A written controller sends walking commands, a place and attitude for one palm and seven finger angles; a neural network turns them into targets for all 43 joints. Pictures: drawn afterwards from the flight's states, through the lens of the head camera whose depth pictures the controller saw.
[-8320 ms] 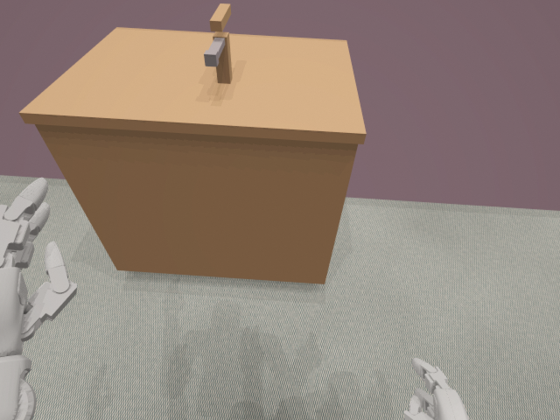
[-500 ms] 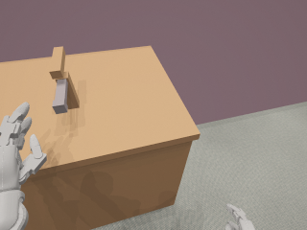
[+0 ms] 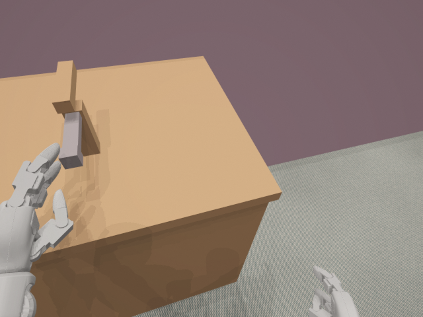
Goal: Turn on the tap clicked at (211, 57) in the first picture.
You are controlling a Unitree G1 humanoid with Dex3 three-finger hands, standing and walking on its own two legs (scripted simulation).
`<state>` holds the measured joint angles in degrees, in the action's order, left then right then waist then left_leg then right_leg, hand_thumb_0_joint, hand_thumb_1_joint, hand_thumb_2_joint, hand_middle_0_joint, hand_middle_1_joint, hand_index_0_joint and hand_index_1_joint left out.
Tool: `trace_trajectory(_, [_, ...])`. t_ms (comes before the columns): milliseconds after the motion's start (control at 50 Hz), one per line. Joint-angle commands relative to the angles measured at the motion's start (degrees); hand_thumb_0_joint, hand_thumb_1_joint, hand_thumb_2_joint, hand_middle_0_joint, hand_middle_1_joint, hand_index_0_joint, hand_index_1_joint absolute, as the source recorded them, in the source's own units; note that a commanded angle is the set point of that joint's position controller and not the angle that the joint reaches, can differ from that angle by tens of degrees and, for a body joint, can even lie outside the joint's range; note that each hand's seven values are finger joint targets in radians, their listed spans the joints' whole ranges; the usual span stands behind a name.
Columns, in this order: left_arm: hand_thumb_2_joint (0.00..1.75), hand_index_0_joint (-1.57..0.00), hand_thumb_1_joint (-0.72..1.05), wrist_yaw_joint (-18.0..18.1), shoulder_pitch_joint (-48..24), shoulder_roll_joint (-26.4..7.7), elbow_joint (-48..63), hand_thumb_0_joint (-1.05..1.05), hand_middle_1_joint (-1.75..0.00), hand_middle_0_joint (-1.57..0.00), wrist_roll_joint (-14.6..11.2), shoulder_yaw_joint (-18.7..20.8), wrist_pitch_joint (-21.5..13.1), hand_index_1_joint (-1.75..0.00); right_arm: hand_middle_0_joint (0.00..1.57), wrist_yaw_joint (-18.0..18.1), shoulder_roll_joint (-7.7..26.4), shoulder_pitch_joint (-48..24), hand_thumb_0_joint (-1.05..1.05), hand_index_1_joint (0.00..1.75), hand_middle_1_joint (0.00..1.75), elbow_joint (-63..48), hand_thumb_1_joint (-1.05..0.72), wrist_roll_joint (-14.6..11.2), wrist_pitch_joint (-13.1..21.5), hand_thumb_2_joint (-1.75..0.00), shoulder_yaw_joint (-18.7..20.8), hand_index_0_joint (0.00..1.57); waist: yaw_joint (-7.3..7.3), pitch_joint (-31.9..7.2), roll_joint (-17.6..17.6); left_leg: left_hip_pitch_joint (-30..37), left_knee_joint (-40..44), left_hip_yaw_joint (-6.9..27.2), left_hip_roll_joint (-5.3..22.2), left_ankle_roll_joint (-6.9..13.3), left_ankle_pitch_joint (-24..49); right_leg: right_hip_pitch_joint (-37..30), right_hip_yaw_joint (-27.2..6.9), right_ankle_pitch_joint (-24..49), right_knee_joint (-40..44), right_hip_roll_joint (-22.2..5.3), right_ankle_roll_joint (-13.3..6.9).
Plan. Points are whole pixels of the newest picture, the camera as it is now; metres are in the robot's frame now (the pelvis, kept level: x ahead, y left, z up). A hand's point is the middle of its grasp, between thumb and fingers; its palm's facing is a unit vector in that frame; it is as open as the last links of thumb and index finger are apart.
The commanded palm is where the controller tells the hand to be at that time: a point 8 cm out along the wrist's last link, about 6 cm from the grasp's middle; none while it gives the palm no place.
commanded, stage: shuffle to correct the standing spot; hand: left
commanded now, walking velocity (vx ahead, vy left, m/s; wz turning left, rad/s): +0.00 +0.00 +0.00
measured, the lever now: (71, 157) +0.32 +0.27 +0.14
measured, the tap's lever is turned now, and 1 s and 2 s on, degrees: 0 0 0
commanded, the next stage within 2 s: come to a stop and stand still in 1.08 s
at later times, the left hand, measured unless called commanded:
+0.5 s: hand (61, 201) +0.23 +0.24 +0.16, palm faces +0.32 -0.86 -0.40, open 7.4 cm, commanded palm +0.16 +0.27 +0.17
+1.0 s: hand (94, 238) +0.18 +0.17 +0.16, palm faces +0.31 -0.88 -0.35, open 7.4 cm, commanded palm +0.12 +0.22 +0.17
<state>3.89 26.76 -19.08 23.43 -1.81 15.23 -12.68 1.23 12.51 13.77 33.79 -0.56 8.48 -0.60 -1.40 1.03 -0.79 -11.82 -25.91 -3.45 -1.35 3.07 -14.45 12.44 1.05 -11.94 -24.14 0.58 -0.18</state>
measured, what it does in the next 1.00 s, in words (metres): shifts its weight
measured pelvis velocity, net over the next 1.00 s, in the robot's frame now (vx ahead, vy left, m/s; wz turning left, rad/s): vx -0.05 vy -0.05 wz -0.05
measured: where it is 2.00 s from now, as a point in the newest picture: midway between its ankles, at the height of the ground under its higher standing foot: outside the picture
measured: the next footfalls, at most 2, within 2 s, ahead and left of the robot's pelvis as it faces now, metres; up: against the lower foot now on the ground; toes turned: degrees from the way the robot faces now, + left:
left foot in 1.36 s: -0.02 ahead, +0.03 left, +0.00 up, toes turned +2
right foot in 1.52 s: +0.00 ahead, -0.17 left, +0.00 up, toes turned +0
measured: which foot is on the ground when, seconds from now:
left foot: down 0.00-1.00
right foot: down 0.00-1.00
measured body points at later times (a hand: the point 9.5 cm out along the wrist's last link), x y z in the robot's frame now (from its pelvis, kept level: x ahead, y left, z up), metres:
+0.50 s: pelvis +0.00 +0.00 +0.00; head +0.05 +0.03 +0.44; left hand +0.21 +0.28 +0.18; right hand +0.18 -0.20 -0.07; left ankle -0.01 +0.08 -0.74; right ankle +0.01 -0.11 -0.74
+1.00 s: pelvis -0.05 -0.05 -0.01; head -0.04 -0.03 +0.44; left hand +0.16 +0.22 +0.18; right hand +0.10 -0.31 -0.07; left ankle +0.00 +0.08 -0.74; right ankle +0.01 -0.11 -0.74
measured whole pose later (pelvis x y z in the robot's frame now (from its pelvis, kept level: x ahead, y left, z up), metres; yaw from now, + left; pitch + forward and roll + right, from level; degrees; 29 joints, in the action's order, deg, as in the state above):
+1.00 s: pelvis -0.05 -0.05 -0.01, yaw -3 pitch -2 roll +0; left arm 5.6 24.4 -22.0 30.7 -3.7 21.0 -8.3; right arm 2.4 11.6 13.9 31.5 -0.5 5.9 1.0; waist 0.1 3.2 -3.3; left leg -16.3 -31.1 -1.6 2.8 -0.6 -13.1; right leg 17.9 4.8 -13.9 -29.7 4.9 -0.7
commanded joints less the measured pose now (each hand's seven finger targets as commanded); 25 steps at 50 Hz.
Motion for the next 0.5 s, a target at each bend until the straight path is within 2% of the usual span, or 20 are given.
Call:
trace_trajectory(0, [0.90,-0.20,0.90,3.3,-14.3,-15.9,16.6,0.00,-0.30,-0.20,-1.3,14.6,-4.6,-0.30,0.20,1.5,5.7,-7.7,0.00,0.30,0.30,-10.1,-0.90,-0.1,3.3,-0.90,2.3,0.20,-0.25,-7.3,4.1,-0.2,4.9,7.3,5.3,-1.1,10.8,-6.4,-4.1,9.5,0.6,-3.5,-1.0])
trace_trajectory(20, [0.90,-0.20,0.90,3.3,-14.5,-15.8,17.2,0.00,-0.30,-0.20,-1.3,14.7,-4.6,-0.30,0.20,1.4,5.9,-7.4,0.00,0.30,0.30,-10.0,-0.90,0.0,3.4,-0.90,2.3,0.20,-0.28,-8.6,6.9,0.9,4.0,6.8,5.4,-1.3,15.4,-7.6,-3.8,13.1,-0.3,-3.4,-1.1])
trace_trajectory(60, [0.90,-0.20,0.90,3.1,-14.2,-14.9,19.7,0.00,-0.30,-0.20,-1.2,13.8,-4.7,-0.30,0.20,1.0,5.5,-8.0,0.00,0.30,0.30,-9.9,-0.90,0.0,3.8,-0.90,2.1,0.20,-0.26,-11.3,9.5,4.9,1.6,6.0,5.5,-2.0,24.3,-7.9,-2.9,18.4,-1.4,-3.4,-1.2])
trace_trajectory(100, [0.90,-0.20,0.90,2.9,-12.2,-12.1,20.4,0.00,-0.30,-0.20,-1.3,11.2,-4.5,-0.30,0.20,0.4,5.7,-6.5,0.00,0.30,0.30,-9.8,-0.90,0.2,3.7,-0.90,2.4,0.20,0.04,-12.1,8.9,7.8,0.4,6.5,6.5,-3.1,34.1,-7.2,-1.7,20.7,-2.0,-2.6,-1.1])
trace_trajectory(140, [0.90,-0.20,0.90,2.6,-9.5,-10.4,20.0,0.00,-0.30,-0.20,-1.0,9.7,-3.8,-0.30,0.20,-0.3,5.8,-5.8,0.00,0.30,0.30,-9.9,-0.90,0.3,3.4,-0.90,2.8,0.20,0.15,-11.0,8.7,9.8,0.5,6.9,8.5,-4.0,43.2,-4.1,-0.4,16.6,-3.4,-1.6,-0.5])
trace_trajectory(160, [0.90,-0.20,0.90,2.3,-7.0,-8.9,18.6,0.00,-0.30,-0.20,-1.0,8.7,-3.0,-0.30,0.20,-0.8,5.3,-6.3,0.00,0.30,0.30,-9.8,-0.90,0.3,3.4,-0.90,2.8,0.20,0.09,-10.1,9.4,11.8,0.5,6.6,9.6,-4.5,48.3,-1.0,0.6,12.6,-5.0,-0.8,-0.2])
trace_trajectory(200, [0.90,-0.20,0.90,1.8,-6.6,-8.6,17.9,0.00,-0.30,-0.20,-0.6,8.2,-2.1,-0.30,0.20,-1.6,5.5,-4.7,0.00,0.30,0.30,-9.9,-0.90,0.9,2.1,-0.90,3.4,0.20,0.52,-7.7,11.1,12.2,1.6,7.8,12.1,-4.9,52.2,3.2,1.7,1.5,-7.6,-0.1,-0.1])
trace_trajectory(240, [0.90,-0.20,0.90,1.4,-6.2,-8.7,16.3,0.00,-0.30,-0.20,-0.7,9.2,-1.3,-0.30,0.20,-1.9,5.3,-4.8,0.00,0.30,0.30,-10.5,-0.90,1.0,1.1,-0.90,3.7,0.20,0.61,-6.0,9.6,10.7,2.0,7.8,13.6,-4.8,50.7,4.1,2.1,-1.2,-7.7,0.0,-0.3])
trace_trajectory(260, [0.90,-0.20,0.90,1.6,-5.9,-10.2,16.4,0.00,-0.30,-0.20,-0.9,11.4,-0.8,-0.30,0.20,-2.0,4.8,-5.8,0.00,0.30,0.30,-10.8,-0.90,0.9,0.6,-0.90,3.3,0.20,0.37,-5.9,9.4,12.0,2.2,7.5,13.7,-5.0,51.1,5.3,2.7,-1.7,-7.5,0.5,-0.3])
trace_trajectory(280, [0.90,-0.20,0.90,1.4,-5.8,-9.5,15.7,0.00,-0.30,-0.20,-1.1,10.7,-0.6,-0.30,0.20,-1.9,5.1,-5.1,0.00,0.30,0.30,-11.2,-0.90,1.2,0.0,-0.90,3.4,0.20,0.88,-5.5,7.8,10.3,1.7,8.4,13.9,-4.7,49.7,3.9,2.7,-1.7,-6.0,0.0,-0.4])
trace_trajectory(300, [0.90,-0.20,0.90,1.4,-6.1,-10.5,16.7,0.00,-0.30,-0.20,-1.3,11.8,-0.5,-0.30,0.20,-1.7,5.0,-5.4,0.00,0.30,0.30,-12.0,-0.90,0.8,-0.3,-0.90,3.6,0.20,0.72,-5.8,6.6,9.8,1.2,8.3,14.2,-4.9,48.9,2.3,2.8,0.1,-4.1,-0.1,-0.7])
trace_trajectory(340, [0.90,-0.20,0.90,1.3,-7.4,-11.7,19.4,0.00,-0.30,-0.20,-1.4,12.9,-0.8,-0.30,0.20,-1.5,5.1,-6.2,0.00,0.30,0.30,-12.8,-0.90,0.5,-0.5,-0.90,3.4,0.20,0.64,-7.0,7.6,7.7,0.2,7.7,13.7,-5.2,45.7,-1.6,2.5,4.9,-1.7,-0.7,-1.2])
trace_trajectory(360, [0.90,-0.20,0.90,1.6,-8.3,-13.4,22.0,0.00,-0.30,-0.20,-1.4,14.3,-1.0,-0.30,0.20,-1.4,4.8,-7.1,0.00,0.30,0.30,-13.0,-0.90,0.3,-0.5,-0.90,3.0,0.20,0.52,-7.8,8.0,8.0,-0.3,7.0,12.8,-5.5,45.7,-2.7,2.8,8.2,-0.9,-0.5,-1.2])
trace_trajectory(400, [0.90,-0.20,0.90,1.7,-8.8,-13.0,24.0,0.00,-0.30,-0.20,-1.7,13.7,-1.4,-0.30,0.20,-1.3,4.8,-6.7,0.00,0.30,0.30,-13.4,-0.90,0.1,-0.4,-0.90,3.3,0.20,0.63,-9.6,8.5,6.0,-1.1,7.0,11.9,-5.5,43.0,-6.6,2.0,13.4,-1.2,-1.1,-1.5])
trace_trajectory(460, [0.90,-0.20,0.90,2.0,-4.7,-13.1,24.3,0.00,-0.30,-0.20,-2.2,14.4,-1.4,-0.30,0.20,-1.1,4.7,-7.6,0.00,0.30,0.30,-13.1,-0.90,-0.2,0.6,-0.90,3.5,0.20,-0.03,-11.3,9.0,4.4,-0.8,5.7,11.9,-4.2,34.1,-6.9,1.1,12.4,-2.8,-1.7,-1.4])
trace_trajectory(480, [0.90,-0.20,0.90,1.9,-3.3,-12.5,23.5,0.00,-0.30,-0.20,-2.4,14.0,-1.5,-0.30,0.20,-1.0,4.9,-6.9,0.00,0.30,0.30,-12.9,-0.90,0.2,0.3,-0.90,3.6,0.20,0.06,-11.6,8.9,2.0,-0.4,6.4,11.9,-3.4,30.0,-8.2,0.8,12.0,-2.7,-2.2,-1.2])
